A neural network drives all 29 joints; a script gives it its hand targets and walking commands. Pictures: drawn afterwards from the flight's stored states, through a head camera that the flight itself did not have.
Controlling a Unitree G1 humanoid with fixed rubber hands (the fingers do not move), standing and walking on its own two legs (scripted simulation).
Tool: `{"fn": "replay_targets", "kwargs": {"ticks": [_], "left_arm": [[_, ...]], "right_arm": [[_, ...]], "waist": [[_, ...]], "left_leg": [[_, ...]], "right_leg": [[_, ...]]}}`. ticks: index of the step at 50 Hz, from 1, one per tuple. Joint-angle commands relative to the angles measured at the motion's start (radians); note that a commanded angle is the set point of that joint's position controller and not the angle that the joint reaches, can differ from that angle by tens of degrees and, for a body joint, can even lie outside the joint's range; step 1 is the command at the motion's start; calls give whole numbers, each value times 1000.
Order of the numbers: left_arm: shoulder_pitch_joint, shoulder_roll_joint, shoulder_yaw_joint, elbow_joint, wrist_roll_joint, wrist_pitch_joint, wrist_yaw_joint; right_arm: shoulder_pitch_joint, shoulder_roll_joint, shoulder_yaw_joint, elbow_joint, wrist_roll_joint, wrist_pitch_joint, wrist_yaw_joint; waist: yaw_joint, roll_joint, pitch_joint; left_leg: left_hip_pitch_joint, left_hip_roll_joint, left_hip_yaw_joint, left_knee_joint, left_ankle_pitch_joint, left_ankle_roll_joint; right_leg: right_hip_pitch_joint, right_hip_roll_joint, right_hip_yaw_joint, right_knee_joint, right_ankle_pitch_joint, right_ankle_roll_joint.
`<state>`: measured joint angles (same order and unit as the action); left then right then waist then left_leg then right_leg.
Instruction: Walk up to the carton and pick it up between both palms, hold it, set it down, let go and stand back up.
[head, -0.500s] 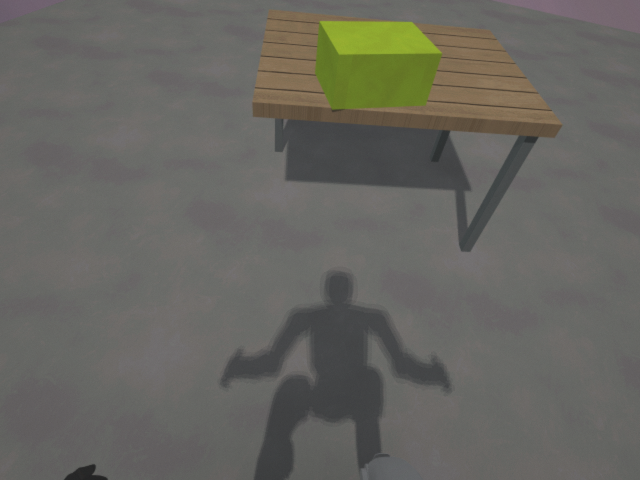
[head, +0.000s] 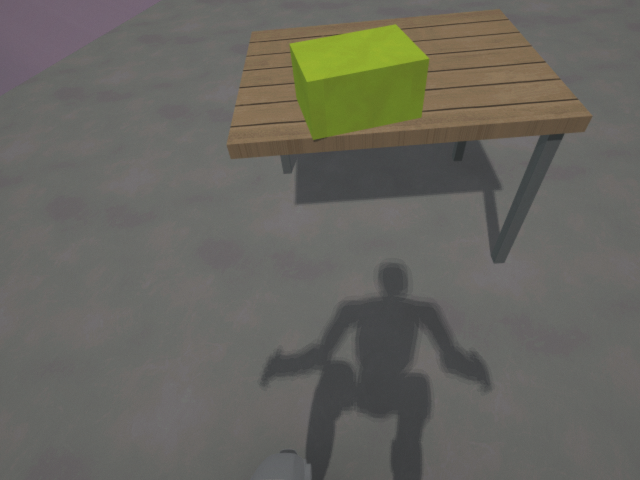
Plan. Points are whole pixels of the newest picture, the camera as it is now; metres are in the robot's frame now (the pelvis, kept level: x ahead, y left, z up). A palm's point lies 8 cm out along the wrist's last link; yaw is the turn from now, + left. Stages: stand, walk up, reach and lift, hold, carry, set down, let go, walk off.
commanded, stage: walk up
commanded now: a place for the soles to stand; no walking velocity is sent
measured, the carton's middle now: (355, 80) +1.07 +0.02 -0.04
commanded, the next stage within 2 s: none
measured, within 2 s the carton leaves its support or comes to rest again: neither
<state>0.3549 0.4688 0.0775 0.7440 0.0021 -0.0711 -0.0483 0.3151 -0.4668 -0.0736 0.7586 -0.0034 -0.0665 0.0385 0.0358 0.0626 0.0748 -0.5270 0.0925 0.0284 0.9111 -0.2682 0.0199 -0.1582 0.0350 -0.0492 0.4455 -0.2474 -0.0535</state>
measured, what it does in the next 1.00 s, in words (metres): walks ahead: left foot, then right foot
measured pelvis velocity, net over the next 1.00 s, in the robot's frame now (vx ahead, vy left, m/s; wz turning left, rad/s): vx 0.29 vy -0.05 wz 0.04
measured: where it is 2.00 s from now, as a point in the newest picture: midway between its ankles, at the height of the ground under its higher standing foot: (375, 451)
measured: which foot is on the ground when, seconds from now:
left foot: up 0.00-0.16, down 0.18-0.68, up 0.70-1.00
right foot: down 0.00-0.22, up 0.24-0.64, down 0.66-1.00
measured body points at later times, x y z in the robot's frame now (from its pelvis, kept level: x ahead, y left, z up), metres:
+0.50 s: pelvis +0.15 +0.01 +0.00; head +0.16 +0.05 +0.45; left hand +0.24 +0.34 -0.12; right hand +0.20 -0.34 -0.05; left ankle +0.17 +0.13 -0.74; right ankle +0.25 -0.16 -0.68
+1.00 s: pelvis +0.29 -0.05 +0.00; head +0.31 -0.07 +0.45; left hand +0.33 +0.30 -0.07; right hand +0.38 -0.38 -0.11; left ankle +0.38 +0.09 -0.69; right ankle +0.29 -0.16 -0.74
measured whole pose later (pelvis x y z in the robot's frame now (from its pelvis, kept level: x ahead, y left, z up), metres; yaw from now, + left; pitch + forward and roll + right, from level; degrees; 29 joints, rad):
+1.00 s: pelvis +0.29 -0.05 +0.00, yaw +2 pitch -3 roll +0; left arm 0.36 0.46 0.07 0.74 0.01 -0.08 -0.02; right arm 0.32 -0.46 -0.07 0.78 -0.01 -0.04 0.04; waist 0.03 0.06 0.10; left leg -0.51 0.02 -0.03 0.84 -0.24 0.02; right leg -0.15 -0.03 -0.11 0.46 -0.26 -0.02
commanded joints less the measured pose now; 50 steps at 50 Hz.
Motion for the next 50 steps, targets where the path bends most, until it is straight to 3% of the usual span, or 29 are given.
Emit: {"fn": "replay_targets", "kwargs": {"ticks": [1,3,5,7,8,9,10,11,12,13,15,16,17,19,22,26,29,31,32,33,34,35,36,38,39,41,45,47,50], "left_arm": [[-3,198,55,-72,8,-19,-1],[17,200,51,-70,5,-16,-1],[17,200,50,-69,5,-10,0],[20,197,47,-69,6,-2,3],[19,178,37,-75,9,0,5],[35,133,21,-85,10,1,5],[66,80,2,-100,8,1,6],[87,125,13,-96,5,13,12],[39,208,32,-81,21,23,23],[18,224,33,-75,24,20,21],[55,189,36,-48,14,20,14],[70,170,34,-40,10,25,8],[74,158,36,-35,7,32,2],[58,129,35,-36,8,45,-16],[-3,128,36,-40,10,51,-37],[-125,142,45,-51,19,46,-49],[-99,141,51,-24,22,38,-48],[-46,158,59,-10,24,28,-40],[13,177,68,9,28,16,-30],[91,211,85,32,31,1,-16],[131,283,106,17,38,-8,-1],[95,295,97,0,18,-9,2],[62,305,97,-12,0,-3,1],[29,239,73,-14,-6,-6,11],[6,216,63,-21,-4,-11,18],[-7,197,55,-31,-5,-21,24],[-7,182,49,-64,2,-29,30],[-17,175,40,-66,8,-26,35],[-20,163,21,-68,10,-19,43]], "right_arm": [[-45,-154,-45,-60,-11,-16,7],[-69,-150,-42,-57,-13,-24,6],[-61,-140,-40,-47,-17,-32,5],[-17,-138,-40,-31,-21,-40,-1],[56,-154,-49,-6,-23,-48,-7],[151,-199,-71,16,-28,-57,-16],[240,-277,-98,24,-35,-62,-28],[224,-316,-107,-8,-22,-59,-35],[181,-311,-110,-12,11,-52,-31],[134,-281,-103,-27,15,-50,-34],[75,-226,-81,-48,4,-55,-45],[64,-214,-75,-49,2,-59,-45],[57,-205,-74,-47,0,-64,-43],[27,-199,-74,-52,-6,-62,-38],[19,-221,-77,-60,-11,-61,-30],[62,-265,-86,-55,-14,-62,-27],[51,-263,-81,-60,-9,-53,-24],[31,-261,-78,-68,-9,-42,-23],[53,-227,-65,-66,-14,-33,-23],[115,-162,-41,-53,-18,-26,-19],[134,-88,-17,-74,-14,-28,-19],[95,-144,-29,-76,-3,-21,-24],[77,-209,-45,-61,-8,-17,-36],[60,-205,-45,-38,9,-21,-31],[93,-186,-45,-24,12,-19,-26],[130,-166,-44,-11,10,-10,-16],[86,-144,-46,-24,2,9,-2],[52,-118,-36,-30,-2,12,-3],[12,-87,-21,-24,-8,12,-8]], "waist": [[17,-203,25],[26,-187,20],[14,-176,4],[-12,-156,-25],[-51,-87,-71],[-106,27,-135],[-139,174,-198],[-122,147,-187],[-124,60,-164],[-110,16,-115],[-66,-7,-60],[-51,25,-37],[-44,45,-14],[-32,89,26],[-38,129,65],[-75,108,52],[-58,91,8],[-21,47,-12],[6,-32,-42],[40,-188,-97],[53,-395,-110],[51,-324,-46],[48,-264,-7],[19,-203,53],[-8,-213,53],[-27,-231,12],[-23,-213,-14],[-19,-218,10],[-13,-227,-5]], "left_leg": [[-12,29,-18,-187,65,-9],[13,8,0,-264,110,-1],[62,-21,38,-331,114,11],[188,-41,53,-397,136,26],[342,-67,52,-448,140,39],[538,-20,-13,-479,83,72],[713,169,-293,-512,1,129],[727,362,-648,-633,-97,217],[662,391,-657,-644,-123,270],[591,352,-563,-645,-65,254],[494,255,-316,-610,135,188],[428,226,-236,-624,206,183],[352,196,-171,-642,225,179],[253,154,-73,-674,118,173],[257,151,-48,-720,-74,185],[246,178,-71,-689,-159,193],[246,176,-62,-636,-182,191],[215,185,-72,-539,-148,181],[185,151,-50,-383,-113,158],[129,78,30,-130,-30,128],[-31,-30,84,132,-177,70],[-184,-103,22,231,-243,31],[-158,-52,-60,248,-240,31],[-103,-47,-128,208,-158,31],[-86,-42,-129,168,-125,31],[-40,-45,-100,128,-43,17],[-34,-49,-94,27,16,0],[-6,-44,-85,-54,20,-2],[95,-57,-32,-189,99,5]], "right_leg": [[-41,-253,233,-218,-35,-169],[-13,-246,211,-184,56,-143],[22,-232,165,-120,205,-128],[2,-217,129,-18,268,-108],[-49,-174,84,122,290,-85],[-167,-125,42,327,236,-56],[-372,-37,9,527,-19,-12],[-521,33,69,659,-267,26],[-514,-35,147,728,-268,17],[-506,-48,173,750,-229,16],[-460,-66,199,724,-143,34],[-433,-73,183,721,-110,41],[-398,-75,179,731,-69,47],[-362,-93,148,656,-14,54],[-393,-131,89,474,29,64],[-309,-155,73,274,27,47],[-203,-121,29,209,43,27],[-101,-94,6,138,5,12],[-4,-75,30,92,-42,6],[131,-81,82,21,-128,-4],[195,-292,422,-106,-249,-59],[171,-415,652,-227,-252,-152],[94,-444,647,-206,-233,-191],[11,-349,441,-184,33,-156],[16,-308,334,-158,153,-118],[16,-270,221,-151,253,-129],[32,-297,161,-168,246,-159],[-16,-301,114,-138,337,-162],[-39,-282,41,-51,590,-140]]}}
